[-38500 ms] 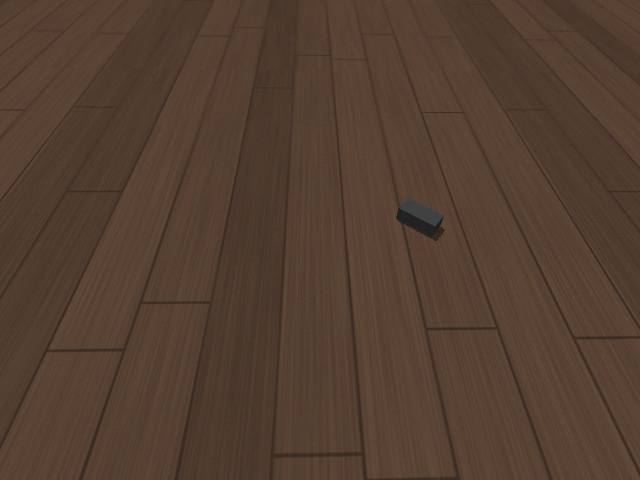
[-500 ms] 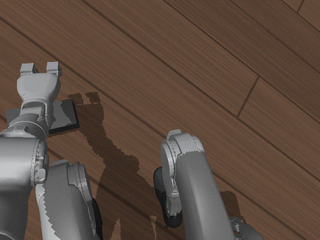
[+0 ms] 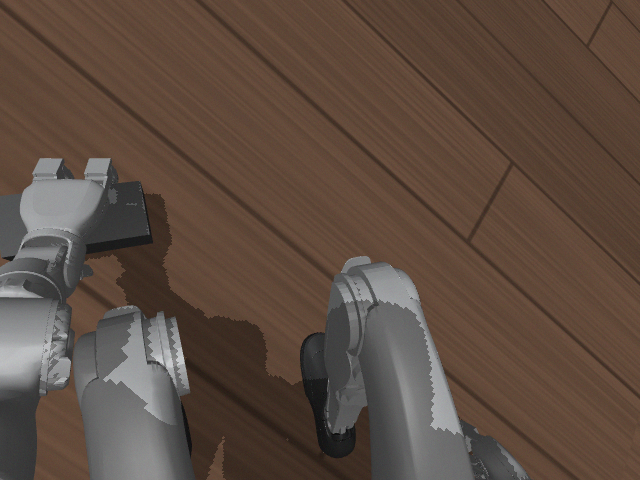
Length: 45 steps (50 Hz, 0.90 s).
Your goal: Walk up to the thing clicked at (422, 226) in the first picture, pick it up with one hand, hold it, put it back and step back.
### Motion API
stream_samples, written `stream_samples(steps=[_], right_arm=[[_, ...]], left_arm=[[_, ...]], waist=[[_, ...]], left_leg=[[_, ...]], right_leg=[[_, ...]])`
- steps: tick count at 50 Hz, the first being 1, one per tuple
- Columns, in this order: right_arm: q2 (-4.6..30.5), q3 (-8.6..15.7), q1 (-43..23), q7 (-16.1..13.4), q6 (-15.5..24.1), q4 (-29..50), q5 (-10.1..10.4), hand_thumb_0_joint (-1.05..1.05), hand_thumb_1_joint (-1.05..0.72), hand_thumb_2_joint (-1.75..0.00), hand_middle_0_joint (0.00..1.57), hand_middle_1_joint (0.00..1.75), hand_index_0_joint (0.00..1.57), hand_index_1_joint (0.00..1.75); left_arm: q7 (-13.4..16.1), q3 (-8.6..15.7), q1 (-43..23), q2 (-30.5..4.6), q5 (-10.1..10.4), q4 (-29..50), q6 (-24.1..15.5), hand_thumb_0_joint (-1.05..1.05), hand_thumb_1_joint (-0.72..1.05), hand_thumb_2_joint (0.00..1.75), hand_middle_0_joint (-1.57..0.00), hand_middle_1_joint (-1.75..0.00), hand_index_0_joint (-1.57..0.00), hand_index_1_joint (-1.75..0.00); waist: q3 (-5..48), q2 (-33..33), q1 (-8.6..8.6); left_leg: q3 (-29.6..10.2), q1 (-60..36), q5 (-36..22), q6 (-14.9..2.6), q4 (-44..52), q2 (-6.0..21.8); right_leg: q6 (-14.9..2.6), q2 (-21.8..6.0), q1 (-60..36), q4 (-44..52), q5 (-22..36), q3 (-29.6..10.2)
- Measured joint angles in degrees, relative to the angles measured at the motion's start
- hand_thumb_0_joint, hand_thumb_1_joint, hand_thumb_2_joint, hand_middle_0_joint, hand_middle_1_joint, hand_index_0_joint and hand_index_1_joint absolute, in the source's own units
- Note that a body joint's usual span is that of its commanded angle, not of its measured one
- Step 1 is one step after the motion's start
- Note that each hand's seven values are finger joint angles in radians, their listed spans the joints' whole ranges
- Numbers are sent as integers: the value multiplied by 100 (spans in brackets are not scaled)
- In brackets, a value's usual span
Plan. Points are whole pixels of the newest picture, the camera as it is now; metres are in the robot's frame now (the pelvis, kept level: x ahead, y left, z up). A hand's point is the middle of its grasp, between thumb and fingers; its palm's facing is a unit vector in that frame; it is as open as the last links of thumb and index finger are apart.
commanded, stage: rest palm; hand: left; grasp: from above
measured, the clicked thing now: (81, 222) +0.46 +0.23 -0.28
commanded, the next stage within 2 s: close in 0.60 s
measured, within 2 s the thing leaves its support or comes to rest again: neither
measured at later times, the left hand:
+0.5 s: hand (67, 235) +0.44 +0.24 -0.25, palm faces -0.51 -0.12 -0.85, open 14.0 cm
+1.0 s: hand (83, 222) +0.46 +0.22 -0.25, palm faces -0.42 -0.11 -0.90, open 13.2 cm
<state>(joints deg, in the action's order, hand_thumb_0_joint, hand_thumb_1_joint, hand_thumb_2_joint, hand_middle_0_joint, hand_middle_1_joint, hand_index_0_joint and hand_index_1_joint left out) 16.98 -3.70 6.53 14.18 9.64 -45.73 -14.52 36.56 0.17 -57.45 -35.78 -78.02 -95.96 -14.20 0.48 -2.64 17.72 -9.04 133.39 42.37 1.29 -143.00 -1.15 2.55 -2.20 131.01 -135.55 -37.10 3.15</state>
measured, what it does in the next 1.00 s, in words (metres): stands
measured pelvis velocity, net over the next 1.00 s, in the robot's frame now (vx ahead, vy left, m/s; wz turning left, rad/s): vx -0.01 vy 0.01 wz -0.08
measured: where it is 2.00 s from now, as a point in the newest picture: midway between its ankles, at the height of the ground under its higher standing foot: (257, 447)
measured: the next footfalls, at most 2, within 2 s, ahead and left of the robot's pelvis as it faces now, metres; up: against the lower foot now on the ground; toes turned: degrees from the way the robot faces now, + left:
none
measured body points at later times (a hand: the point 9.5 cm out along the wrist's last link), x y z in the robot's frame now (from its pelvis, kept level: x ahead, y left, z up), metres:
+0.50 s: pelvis +0.00 +0.00 -0.01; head +0.27 +0.07 +0.34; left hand +0.46 +0.24 -0.20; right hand -0.01 -0.25 -0.09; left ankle +0.06 +0.12 -0.28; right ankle +0.11 -0.13 -0.28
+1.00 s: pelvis -0.01 +0.01 +0.00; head +0.27 +0.09 +0.33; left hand +0.48 +0.22 -0.20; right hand +0.01 -0.26 -0.06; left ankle +0.06 +0.12 -0.28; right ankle +0.11 -0.13 -0.28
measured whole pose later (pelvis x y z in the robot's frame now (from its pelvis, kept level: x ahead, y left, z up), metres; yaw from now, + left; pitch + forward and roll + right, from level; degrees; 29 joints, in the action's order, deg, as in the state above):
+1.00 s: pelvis -0.01 +0.01 +0.00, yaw -5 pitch +30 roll -13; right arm 20.5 -10.0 5.2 23.1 18.2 -42.2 -15.9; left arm 43.7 7.7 -62.8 -45.6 -73.1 -104.9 -4.7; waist -7.7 -4.9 23.9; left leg -12.4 134.6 41.5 0.1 -145.1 -0.3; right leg 4.1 -0.4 130.4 -133.9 -34.2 6.1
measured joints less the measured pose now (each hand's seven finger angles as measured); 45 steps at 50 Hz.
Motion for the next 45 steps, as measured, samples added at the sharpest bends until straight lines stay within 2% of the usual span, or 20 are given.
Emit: stream_samples(steps=[3,8,15,19,21,26,29,34,39,42,45], right_arm=[[-15,-61,-121,148,117,15,-113,0,-91,-90,19,30,19,30],[18,-196,-171,416,286,75,-209,0,-91,-90,19,30,19,30],[79,-329,-12,645,378,236,-171,0,-91,-90,19,30,19,30],[91,-334,146,668,335,228,-134,0,-91,-90,19,30,19,30],[93,-371,213,660,315,174,-122,0,-91,-90,19,30,19,30],[78,-492,266,610,321,28,-106,0,-92,-91,19,30,19,30],[82,-561,225,589,356,9,-141,0,-92,-91,19,30,19,30],[89,-638,78,582,423,79,-241,0,-91,-91,19,30,19,30],[108,-595,-113,667,588,154,-303,0,-91,-90,19,30,19,30],[148,-555,-182,741,668,218,-279,0,-91,-90,19,30,19,30],[218,-559,-190,830,757,292,-228,0,-90,-90,19,30,19,30]], left_arm=[[363,58,-116,-63,-129,-309,197,-1,-52,112,-11,-104,-9,-106],[669,226,-290,-123,-12,-527,554,-1,-50,110,-11,-103,-9,-105],[507,852,-414,-459,323,-525,743,0,-50,105,-10,-102,-8,-103],[224,994,-227,-644,495,-414,680,0,-51,103,-9,-102,-8,-103],[82,927,-126,-698,559,-386,604,0,-51,102,-9,-102,-7,-103],[-127,526,-23,-743,653,-287,274,-1,-51,102,-8,-102,-8,-104],[-98,332,-72,-737,550,-365,47,-1,-51,103,-8,-103,-8,-104],[323,235,-98,-734,110,-584,-136,-1,-50,103,-9,-103,-8,-104],[846,158,-97,-734,-198,-739,144,-1,-46,104,-11,-104,-10,-104],[1043,212,-186,-754,-188,-819,443,-1,-42,103,-15,-103,-13,-103],[1060,340,-345,-792,57,-861,752,-1,-38,100,-16,-102,-16,-102]], waist=[[-50,-10,148],[-238,21,295],[-611,65,400],[-704,94,370],[-698,88,336],[-655,4,244],[-617,-52,243],[-543,-136,339],[-576,-199,457],[-635,-205,515],[-692,-208,563]], left_leg=[[-24,16,31,-23,-30,25],[-39,86,31,-63,-76,62],[-107,133,23,-72,-185,82],[-156,131,39,-50,-229,72],[-169,118,52,-35,-239,64],[-227,51,83,-9,-272,51],[-280,10,97,-6,-303,40],[-354,-42,110,-22,-350,56],[-371,-55,70,-67,-364,95],[-357,-11,1,-96,-314,101],[-328,57,-73,-114,-226,101]], right_leg=[[13,29,5,13,3,23],[54,75,70,15,48,33],[115,120,114,-35,107,76],[113,121,108,-61,103,114],[103,115,99,-76,89,123],[93,111,20,-86,68,170],[92,111,-54,-78,59,217],[84,142,-148,-44,85,285],[83,192,-183,4,165,305],[102,200,-165,71,224,302],[122,194,-114,151,277,287]])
